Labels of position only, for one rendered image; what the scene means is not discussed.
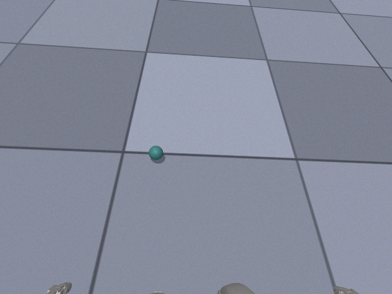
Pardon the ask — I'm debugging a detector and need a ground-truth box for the left robot hand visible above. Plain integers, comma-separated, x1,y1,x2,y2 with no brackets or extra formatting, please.
47,282,72,294

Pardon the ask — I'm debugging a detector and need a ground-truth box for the ball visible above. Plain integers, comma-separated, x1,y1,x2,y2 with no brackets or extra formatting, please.
149,146,163,160

